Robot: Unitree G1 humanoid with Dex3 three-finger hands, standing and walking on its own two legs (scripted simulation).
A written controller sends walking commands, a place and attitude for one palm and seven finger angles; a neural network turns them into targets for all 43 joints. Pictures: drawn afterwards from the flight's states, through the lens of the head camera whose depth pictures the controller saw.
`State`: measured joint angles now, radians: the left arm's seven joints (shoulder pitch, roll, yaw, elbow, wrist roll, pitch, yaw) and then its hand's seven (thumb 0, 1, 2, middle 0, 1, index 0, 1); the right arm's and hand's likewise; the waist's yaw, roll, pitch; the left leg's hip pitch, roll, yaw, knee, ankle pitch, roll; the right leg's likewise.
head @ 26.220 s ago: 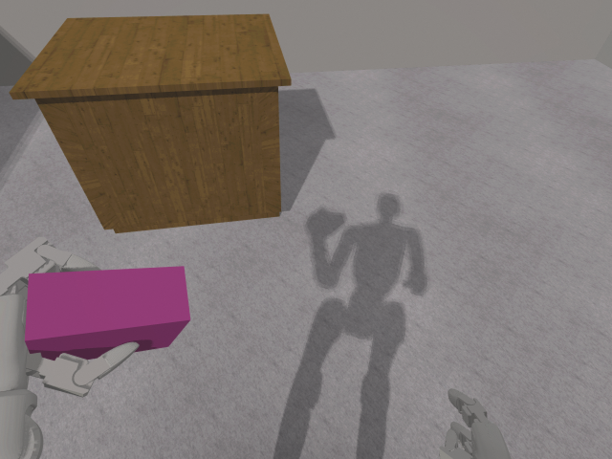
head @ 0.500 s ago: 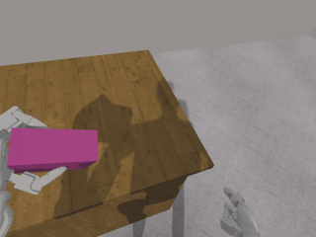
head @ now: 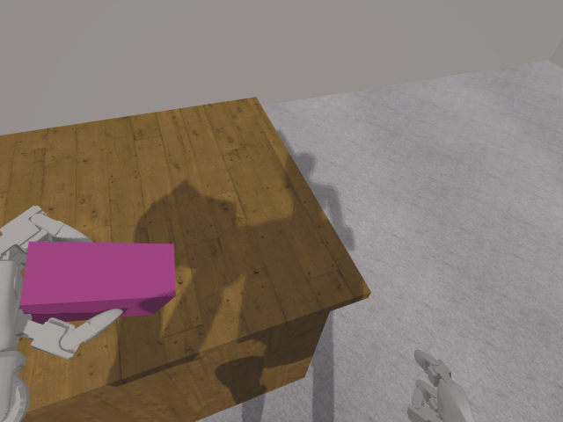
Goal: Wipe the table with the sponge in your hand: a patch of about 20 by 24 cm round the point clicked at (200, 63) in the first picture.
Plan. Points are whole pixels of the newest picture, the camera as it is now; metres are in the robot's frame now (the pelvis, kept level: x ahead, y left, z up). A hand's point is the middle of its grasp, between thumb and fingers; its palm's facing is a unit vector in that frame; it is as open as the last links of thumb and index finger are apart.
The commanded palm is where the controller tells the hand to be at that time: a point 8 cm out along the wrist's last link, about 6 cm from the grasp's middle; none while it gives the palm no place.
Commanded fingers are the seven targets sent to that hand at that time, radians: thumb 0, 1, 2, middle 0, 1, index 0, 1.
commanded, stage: shuffle to correct the standing spot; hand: left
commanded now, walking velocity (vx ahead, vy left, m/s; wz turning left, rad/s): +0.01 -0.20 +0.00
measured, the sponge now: (123, 283) +0.23 +0.20 +0.13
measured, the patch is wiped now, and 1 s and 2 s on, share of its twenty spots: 0.00 0.00 0.00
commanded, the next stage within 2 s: none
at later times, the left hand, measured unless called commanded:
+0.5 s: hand (126, 274) +0.23 +0.19 +0.16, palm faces +0.31 -0.87 -0.38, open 10.0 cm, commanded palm +0.17 +0.23 +0.17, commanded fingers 0.00 0.10 1.30 -1.20 -1.60 -1.20 -1.60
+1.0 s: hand (151, 272) +0.24 +0.17 +0.15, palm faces +0.29 -0.87 -0.41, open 10.0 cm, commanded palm +0.18 +0.21 +0.17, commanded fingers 0.00 0.10 1.30 -1.20 -1.60 -1.20 -1.60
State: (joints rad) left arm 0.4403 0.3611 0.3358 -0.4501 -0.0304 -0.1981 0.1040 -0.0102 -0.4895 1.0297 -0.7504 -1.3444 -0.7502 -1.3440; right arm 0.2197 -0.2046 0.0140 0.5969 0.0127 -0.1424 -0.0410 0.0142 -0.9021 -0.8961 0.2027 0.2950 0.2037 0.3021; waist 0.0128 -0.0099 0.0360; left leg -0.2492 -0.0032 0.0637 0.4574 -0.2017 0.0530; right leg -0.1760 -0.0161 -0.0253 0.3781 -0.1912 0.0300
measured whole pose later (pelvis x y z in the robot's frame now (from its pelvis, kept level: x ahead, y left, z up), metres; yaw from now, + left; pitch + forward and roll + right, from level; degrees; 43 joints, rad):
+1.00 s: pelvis +0.01 -0.07 -0.01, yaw +0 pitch +1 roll -1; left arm 0.48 0.42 0.37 -0.54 -0.09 -0.13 0.08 -0.01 -0.49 1.03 -0.75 -1.35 -0.75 -1.34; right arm 0.22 -0.20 -0.02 0.56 0.02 -0.07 -0.05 0.01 -0.90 -0.90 0.20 0.29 0.20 0.30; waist -0.01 -0.01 0.04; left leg -0.31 0.10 0.02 0.56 -0.27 -0.05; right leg -0.24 0.08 -0.06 0.49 -0.27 -0.07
